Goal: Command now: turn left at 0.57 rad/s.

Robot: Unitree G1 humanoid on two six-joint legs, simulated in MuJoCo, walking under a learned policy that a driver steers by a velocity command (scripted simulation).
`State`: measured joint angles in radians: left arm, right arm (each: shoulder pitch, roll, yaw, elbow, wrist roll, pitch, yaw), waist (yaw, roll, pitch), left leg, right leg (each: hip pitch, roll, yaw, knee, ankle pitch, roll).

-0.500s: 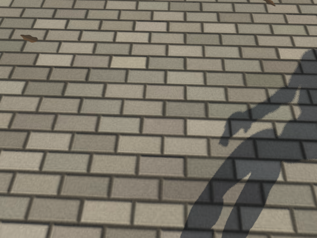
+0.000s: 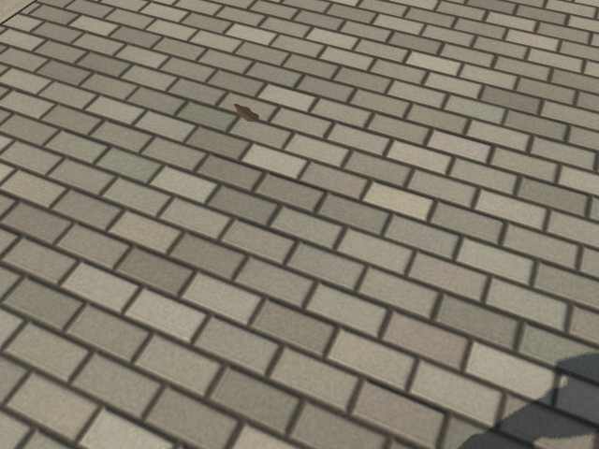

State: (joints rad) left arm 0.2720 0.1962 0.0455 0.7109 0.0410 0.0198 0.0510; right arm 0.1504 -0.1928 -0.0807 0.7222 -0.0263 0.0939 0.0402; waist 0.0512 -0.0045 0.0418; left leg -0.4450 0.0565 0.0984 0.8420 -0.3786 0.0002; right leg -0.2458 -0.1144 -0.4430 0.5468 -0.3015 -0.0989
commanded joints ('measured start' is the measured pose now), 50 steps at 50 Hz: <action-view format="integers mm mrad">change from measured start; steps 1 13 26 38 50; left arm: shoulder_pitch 62 -68 -39 -95 -27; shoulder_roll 167 139 132 92 120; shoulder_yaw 53 52 -2 5 14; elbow -44 -113 -164 -108 -54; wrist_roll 3 -2 12 -30 -15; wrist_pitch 8 32 -14 -30 -27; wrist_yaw -11 -30 -15 -22 -35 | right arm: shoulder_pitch -59 -2 55 62 100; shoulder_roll -54 -155 -38 -57 -84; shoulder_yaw -8 -20 26 32 20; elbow -117 -172 -180 -84 -48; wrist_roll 18 13 12 -4 -4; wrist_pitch -28 -85 -88 -81 -110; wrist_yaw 6 -56 -28 -27 -43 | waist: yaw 30 -38 -47 -62 -42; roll -140 73 -145 -115 -34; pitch -75 -119 -154 -147 -15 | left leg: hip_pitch -52 353 5 300 123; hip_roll -39 144 -69 -78 -76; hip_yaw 66 -325 -272 -126 -175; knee -106 -492 -192 -466 -413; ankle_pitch -98 645 12 229 -149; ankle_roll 20 254 36 3 68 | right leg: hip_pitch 210 -391 186 2 -25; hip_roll -280 72 -186 -41 40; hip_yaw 230 448 742 599 586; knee -138 621 -274 -146 -231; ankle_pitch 361 -57 141 247 -369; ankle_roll -82 158 54 -29 -20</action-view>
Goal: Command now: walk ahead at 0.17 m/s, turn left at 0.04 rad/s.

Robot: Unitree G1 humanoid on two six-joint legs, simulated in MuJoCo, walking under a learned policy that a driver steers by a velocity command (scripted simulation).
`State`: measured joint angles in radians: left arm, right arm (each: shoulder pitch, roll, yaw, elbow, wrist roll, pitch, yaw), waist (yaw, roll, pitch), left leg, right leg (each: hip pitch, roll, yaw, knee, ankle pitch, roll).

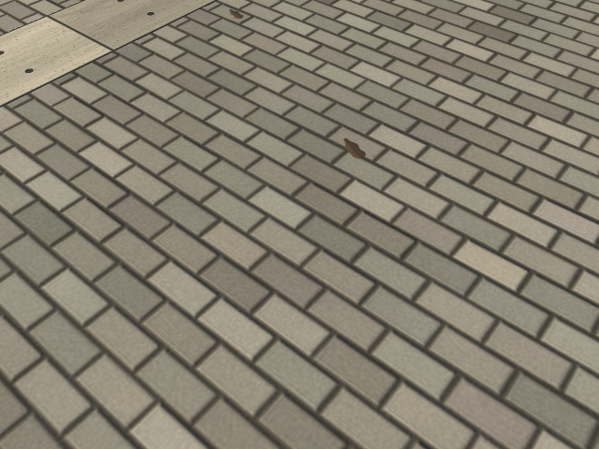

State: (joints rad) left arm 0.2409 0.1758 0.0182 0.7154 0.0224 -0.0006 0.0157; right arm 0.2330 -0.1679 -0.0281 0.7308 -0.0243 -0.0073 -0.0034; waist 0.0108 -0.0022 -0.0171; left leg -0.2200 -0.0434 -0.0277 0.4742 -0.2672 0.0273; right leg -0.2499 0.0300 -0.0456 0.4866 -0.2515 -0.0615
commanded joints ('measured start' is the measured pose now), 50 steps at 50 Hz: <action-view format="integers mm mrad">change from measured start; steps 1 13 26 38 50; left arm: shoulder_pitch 26 -122 -134 110 254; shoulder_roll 153 155 166 159 191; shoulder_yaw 46 52 52 49 48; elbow -56 -95 -106 62 172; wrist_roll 3 4 11 -15 -11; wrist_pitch -4 -52 -24 -110 -98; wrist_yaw -2 -38 -52 -28 -15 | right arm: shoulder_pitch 7 265 237 95 -252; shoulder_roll -109 -183 -243 -118 -120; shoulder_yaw -33 -65 -63 -23 -7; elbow -67 1 110 45 -60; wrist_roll -8 -22 12 -19 -11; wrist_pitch -9 -80 -85 -37 -47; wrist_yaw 6 6 14 43 45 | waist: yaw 10 -78 2 -38 30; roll -53 39 105 -45 -45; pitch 76 82 54 44 108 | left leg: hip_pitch -160 382 182 -398 -349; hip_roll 15 351 237 146 82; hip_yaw -33 -456 -41 13 103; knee -4 -309 -158 646 97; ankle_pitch -278 -100 718 43 226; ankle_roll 44 251 104 14 50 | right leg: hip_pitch -20 -625 -69 78 304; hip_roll -135 -56 4 -246 -249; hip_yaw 241 75 -79 223 78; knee -199 500 105 -357 -292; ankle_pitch -490 -166 87 192 581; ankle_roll -82 -18 -46 -169 -118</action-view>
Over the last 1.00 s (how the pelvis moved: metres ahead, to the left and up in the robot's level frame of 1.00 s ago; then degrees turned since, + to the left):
0.04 -0.04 0.01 17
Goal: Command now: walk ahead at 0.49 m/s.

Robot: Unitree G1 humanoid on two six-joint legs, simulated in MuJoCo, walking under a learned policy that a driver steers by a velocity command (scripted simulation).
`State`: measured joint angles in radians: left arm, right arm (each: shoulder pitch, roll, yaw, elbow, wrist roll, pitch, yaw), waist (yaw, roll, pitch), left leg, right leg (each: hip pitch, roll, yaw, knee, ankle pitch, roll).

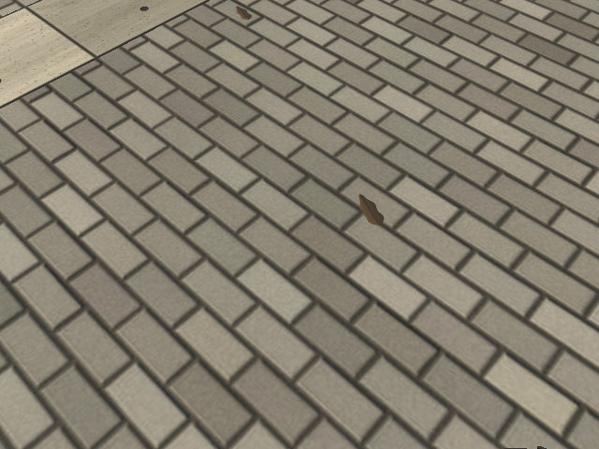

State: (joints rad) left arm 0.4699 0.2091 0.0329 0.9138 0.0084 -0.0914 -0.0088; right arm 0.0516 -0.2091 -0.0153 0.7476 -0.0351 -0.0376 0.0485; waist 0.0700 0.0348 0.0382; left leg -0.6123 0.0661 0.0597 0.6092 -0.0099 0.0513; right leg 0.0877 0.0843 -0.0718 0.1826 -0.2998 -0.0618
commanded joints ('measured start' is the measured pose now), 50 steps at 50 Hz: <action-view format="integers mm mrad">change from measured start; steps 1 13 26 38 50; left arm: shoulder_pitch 16 -77 -502 -197 18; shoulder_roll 166 78 80 84 114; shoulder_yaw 34 19 4 28 26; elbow -22 -73 -194 -30 83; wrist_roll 6 31 19 4 1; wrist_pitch -4 51 44 5 -14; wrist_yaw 13 -23 -23 2 9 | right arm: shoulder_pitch -39 259 450 336 -50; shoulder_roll -87 -109 -144 -79 -46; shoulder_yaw -25 -49 -51 -44 -18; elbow -67 111 225 190 77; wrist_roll -1 25 15 -1 10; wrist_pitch -20 -66 -58 -24 -6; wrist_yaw -11 -36 -52 -31 -14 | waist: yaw -48 -31 -125 -91 -25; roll -95 24 28 -106 -96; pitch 33 -28 68 -24 61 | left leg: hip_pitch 98 436 689 100 -10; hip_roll -54 137 145 18 15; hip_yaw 27 -221 -105 -100 12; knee -57 -463 -450 531 68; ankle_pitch -82 26 227 -262 31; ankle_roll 43 165 142 24 -28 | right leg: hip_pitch -9 -628 -733 -227 -128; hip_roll -303 -181 -159 -316 -260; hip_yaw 95 94 9 282 101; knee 75 944 424 -4 -64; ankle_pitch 772 49 265 214 463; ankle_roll -108 16 10 -131 -128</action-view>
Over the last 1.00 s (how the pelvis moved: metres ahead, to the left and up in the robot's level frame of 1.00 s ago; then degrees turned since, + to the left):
0.45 -0.05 0.00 0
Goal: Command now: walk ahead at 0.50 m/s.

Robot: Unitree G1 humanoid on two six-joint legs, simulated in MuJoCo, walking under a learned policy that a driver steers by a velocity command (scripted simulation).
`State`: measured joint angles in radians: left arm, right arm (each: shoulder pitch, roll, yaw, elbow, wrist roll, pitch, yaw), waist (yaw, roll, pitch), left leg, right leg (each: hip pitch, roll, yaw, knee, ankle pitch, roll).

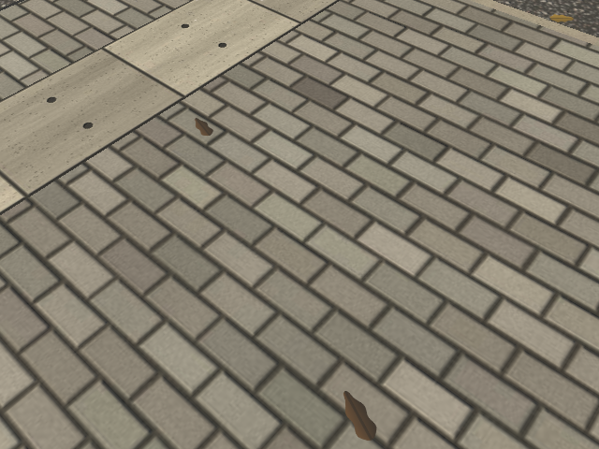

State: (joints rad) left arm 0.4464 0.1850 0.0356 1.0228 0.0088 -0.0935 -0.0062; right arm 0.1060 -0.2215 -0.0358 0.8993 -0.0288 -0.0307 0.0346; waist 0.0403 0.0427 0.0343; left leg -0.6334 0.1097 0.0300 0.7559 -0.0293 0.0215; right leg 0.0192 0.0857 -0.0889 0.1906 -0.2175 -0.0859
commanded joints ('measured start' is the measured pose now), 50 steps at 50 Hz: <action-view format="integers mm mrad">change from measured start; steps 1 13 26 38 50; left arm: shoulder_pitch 58 -43 -369 -76 -140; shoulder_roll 138 110 48 334 157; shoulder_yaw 23 35 22 116 34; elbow -17 -61 -191 -161 -111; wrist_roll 4 -6 21 26 4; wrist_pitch -10 22 83 72 17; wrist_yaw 9 11 -49 -10 10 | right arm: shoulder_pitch -129 136 277 293 168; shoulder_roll -37 -101 -85 -69 -67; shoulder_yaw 3 -36 -28 -38 -21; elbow -83 -26 54 -54 -40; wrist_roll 4 0 11 21 9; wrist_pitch -14 -52 -92 -43 7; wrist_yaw -1 -33 -53 -37 -22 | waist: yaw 12 -70 -48 50 -61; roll -105 -2 22 -315 -100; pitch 70 -65 67 -276 -26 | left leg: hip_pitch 10 620 553 -18 116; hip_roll -35 243 133 -122 -21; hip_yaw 46 -353 134 158 10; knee -105 -539 -623 712 167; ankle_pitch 47 -231 128 -515 -95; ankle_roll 9 169 108 -36 -25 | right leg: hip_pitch -28 -608 -678 297 -131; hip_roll -271 -143 -181 -418 -203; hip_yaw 119 148 39 770 89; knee -65 1033 627 124 54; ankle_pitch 396 -112 227 -155 892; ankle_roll -106 -21 29 -355 -68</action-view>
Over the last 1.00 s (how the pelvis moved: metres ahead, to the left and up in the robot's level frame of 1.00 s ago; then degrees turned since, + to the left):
0.56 -0.03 0.01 0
